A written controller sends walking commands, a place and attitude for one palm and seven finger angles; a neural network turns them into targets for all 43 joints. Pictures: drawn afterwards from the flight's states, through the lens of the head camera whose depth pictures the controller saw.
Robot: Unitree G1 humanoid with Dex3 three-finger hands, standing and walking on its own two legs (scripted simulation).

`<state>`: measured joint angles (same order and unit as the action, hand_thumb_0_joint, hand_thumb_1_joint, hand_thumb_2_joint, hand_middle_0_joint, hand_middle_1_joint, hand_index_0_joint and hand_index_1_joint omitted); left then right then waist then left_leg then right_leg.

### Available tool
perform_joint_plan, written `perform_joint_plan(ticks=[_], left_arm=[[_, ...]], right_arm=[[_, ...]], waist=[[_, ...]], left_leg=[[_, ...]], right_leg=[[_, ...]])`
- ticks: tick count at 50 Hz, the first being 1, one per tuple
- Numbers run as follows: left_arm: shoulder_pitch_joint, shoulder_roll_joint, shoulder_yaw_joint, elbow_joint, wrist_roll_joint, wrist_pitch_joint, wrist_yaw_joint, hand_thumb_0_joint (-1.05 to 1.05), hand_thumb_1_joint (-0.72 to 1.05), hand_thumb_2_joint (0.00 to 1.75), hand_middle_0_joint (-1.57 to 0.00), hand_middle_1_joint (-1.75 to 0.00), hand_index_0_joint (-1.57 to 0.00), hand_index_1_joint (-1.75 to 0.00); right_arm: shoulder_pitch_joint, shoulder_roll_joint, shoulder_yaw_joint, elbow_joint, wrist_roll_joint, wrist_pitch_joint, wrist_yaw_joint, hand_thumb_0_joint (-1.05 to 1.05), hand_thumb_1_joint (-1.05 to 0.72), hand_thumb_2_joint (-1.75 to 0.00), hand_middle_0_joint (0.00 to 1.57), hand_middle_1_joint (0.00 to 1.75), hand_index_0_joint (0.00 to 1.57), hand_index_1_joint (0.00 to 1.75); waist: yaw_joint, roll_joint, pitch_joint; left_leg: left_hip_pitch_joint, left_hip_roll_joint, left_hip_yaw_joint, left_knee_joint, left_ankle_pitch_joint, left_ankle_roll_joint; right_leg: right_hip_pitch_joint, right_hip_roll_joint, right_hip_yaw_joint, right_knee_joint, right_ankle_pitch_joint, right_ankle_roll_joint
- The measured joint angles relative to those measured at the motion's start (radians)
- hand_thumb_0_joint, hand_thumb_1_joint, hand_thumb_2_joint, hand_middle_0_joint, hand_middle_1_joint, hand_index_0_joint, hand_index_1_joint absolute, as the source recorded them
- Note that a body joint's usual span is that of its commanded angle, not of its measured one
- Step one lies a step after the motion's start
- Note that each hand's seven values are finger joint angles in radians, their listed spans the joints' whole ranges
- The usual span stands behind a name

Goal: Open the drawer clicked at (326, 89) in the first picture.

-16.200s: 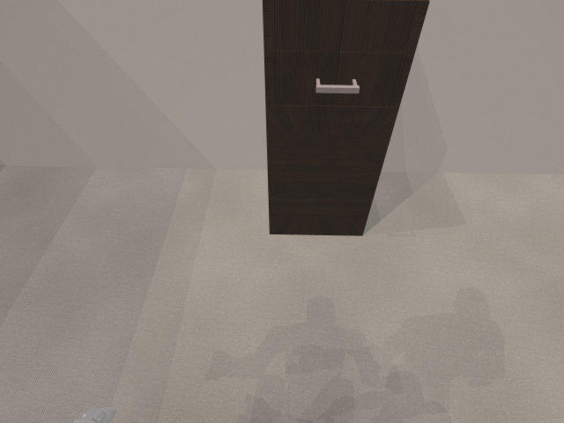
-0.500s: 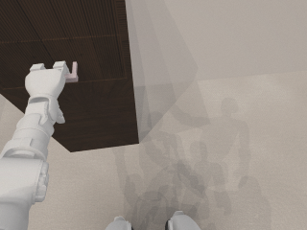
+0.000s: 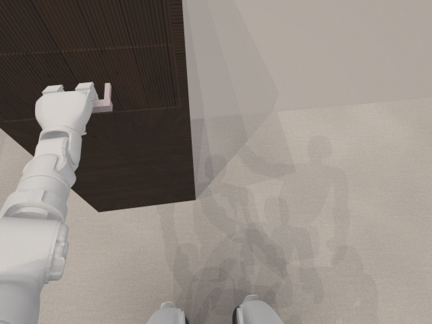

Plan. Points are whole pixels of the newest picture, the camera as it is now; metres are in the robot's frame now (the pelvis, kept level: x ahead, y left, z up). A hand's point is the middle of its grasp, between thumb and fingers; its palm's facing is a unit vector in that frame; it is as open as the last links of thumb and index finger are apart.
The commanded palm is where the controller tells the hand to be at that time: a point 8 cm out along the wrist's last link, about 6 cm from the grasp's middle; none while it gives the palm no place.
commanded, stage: close the thumb around the handle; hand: left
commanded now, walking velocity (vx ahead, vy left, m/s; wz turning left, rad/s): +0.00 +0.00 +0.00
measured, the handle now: (78, 99) +0.55 +0.24 +0.04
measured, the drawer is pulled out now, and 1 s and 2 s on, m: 0.00 0.01 0.15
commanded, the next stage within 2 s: pull the drawer open in 0.04 s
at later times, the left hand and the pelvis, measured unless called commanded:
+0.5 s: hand (78, 131) +0.49 +0.24 +0.01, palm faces -0.05 -0.04 -1.00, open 5.3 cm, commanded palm +0.44 +0.24 +0.06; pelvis +0.02 +0.00 +0.01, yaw -2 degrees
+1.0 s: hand (76, 132) +0.48 +0.25 +0.01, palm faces -0.08 -0.01 -1.00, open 5.2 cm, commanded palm +0.47 +0.24 +0.06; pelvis +0.02 +0.00 +0.01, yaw +0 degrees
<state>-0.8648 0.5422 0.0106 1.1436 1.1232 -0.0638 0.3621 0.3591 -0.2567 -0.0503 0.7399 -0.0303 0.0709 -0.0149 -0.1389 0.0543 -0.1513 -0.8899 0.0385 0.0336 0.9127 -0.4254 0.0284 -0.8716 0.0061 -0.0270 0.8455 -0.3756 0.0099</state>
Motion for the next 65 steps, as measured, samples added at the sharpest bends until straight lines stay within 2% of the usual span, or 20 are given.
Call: perform_joint_plan(ticks=[16, 24, 33, 37, 41, 52, 58, 65], left_arm=[[0.041, 0.009, 0.014, -0.039, -0.014, -0.015, -0.013, 0.0, 0.8, 0.83, -0.36, -1.35, -0.41, -1.35], [0.147, -0.015, 0.03, -0.14, -0.032, -0.014, -0.011, 0.0, 0.8, 0.82, -0.32, -1.35, -0.39, -1.35], [0.284, -0.063, 0.017, -0.282, -0.041, 0.005, 0.004, 0.0, 0.8, 0.81, -0.31, -1.35, -0.37, -1.35], [0.233, -0.077, -0.018, -0.233, -0.021, 0.007, 0.023, 0.0, 0.79, 0.82, -0.32, -1.35, -0.37, -1.35], [0.163, -0.069, -0.025, -0.168, 0.002, 0.01, 0.022, 0.0, 0.81, 0.85, -0.36, -1.35, -0.38, -1.35], [0.086, -0.02, 0.004, -0.068, -0.008, -0.016, -0.022, 0.02, 0.81, 0.85, -0.37, -1.35, -0.41, -1.35], [0.109, 0.012, 0.037, -0.087, -0.015, -0.04, -0.024, 0.02, 0.81, 0.84, -0.35, -1.35, -0.41, -1.35], [0.21, -0.003, 0.053, -0.18, -0.036, -0.036, -0.004, 0.02, 0.8, 0.81, -0.33, -1.35, -0.39, -1.35]], right_arm=[[0.016, -0.002, -0.003, -0.002, 0.003, 0.004, -0.001, 0.01, -0.91, -0.9, 0.2, 0.3, 0.21, 0.3], [0.009, -0.003, -0.014, -0.015, 0.008, 0.016, 0.007, 0.01, -0.91, -0.9, 0.2, 0.3, 0.21, 0.3], [-0.023, 0.006, -0.02, -0.038, 0.018, 0.027, 0.019, 0.01, -0.91, -0.9, 0.2, 0.3, 0.21, 0.3], [-0.046, 0.008, -0.014, -0.034, 0.016, 0.019, 0.014, 0.01, -0.91, -0.9, 0.2, 0.3, 0.21, 0.3], [-0.074, 0.008, -0.011, -0.029, 0.007, 0.017, 0.009, 0.01, -0.91, -0.9, 0.2, 0.3, 0.21, 0.3], [-0.045, 0.002, -0.008, -0.024, 0.003, 0.015, -0.006, 0.0, -0.91, -0.9, 0.2, 0.3, 0.21, 0.3], [-0.002, -0.005, -0.01, -0.012, 0.006, 0.018, -0.009, 0.01, -0.91, -0.9, 0.2, 0.3, 0.21, 0.3], [0.03, -0.008, -0.027, -0.001, 0.011, 0.024, 0.0, 0.01, -0.91, -0.9, 0.2, 0.3, 0.21, 0.3]], waist=[[0.003, -0.002, -0.001], [0.023, -0.002, -0.011], [0.053, -0.002, -0.017], [0.061, -0.007, -0.009], [0.06, -0.012, -0.005], [0.032, -0.006, -0.002], [0.019, -0.008, 0.0], [0.027, -0.002, -0.007]], left_leg=[[0.015, 0.006, 0.011, -0.01, -0.003, 0.001], [0.067, 0.01, 0.029, -0.043, -0.011, 0.003], [0.141, 0.006, 0.035, -0.088, -0.016, 0.004], [0.141, -0.004, 0.014, -0.084, -0.018, 0.002], [0.111, -0.008, 0.001, -0.066, -0.017, -0.001], [0.065, 0.0, -0.003, -0.036, -0.008, -0.009], [0.052, 0.009, 0.009, -0.03, -0.005, -0.01], [0.081, 0.015, 0.03, -0.051, -0.004, -0.006]], right_leg=[[0.01, 0.006, 0.012, -0.01, 0.003, 0.001], [0.053, 0.012, 0.03, -0.041, 0.001, 0.004], [0.124, 0.01, 0.037, -0.086, -0.005, 0.007], [0.134, 0.0, 0.017, -0.08, -0.015, 0.007], [0.109, -0.004, 0.004, -0.06, -0.02, 0.003], [0.058, 0.003, 0.002, -0.024, -0.015, -0.007], [0.038, 0.012, 0.014, -0.016, -0.006, -0.009], [0.059, 0.019, 0.035, -0.039, 0.004, -0.004]])
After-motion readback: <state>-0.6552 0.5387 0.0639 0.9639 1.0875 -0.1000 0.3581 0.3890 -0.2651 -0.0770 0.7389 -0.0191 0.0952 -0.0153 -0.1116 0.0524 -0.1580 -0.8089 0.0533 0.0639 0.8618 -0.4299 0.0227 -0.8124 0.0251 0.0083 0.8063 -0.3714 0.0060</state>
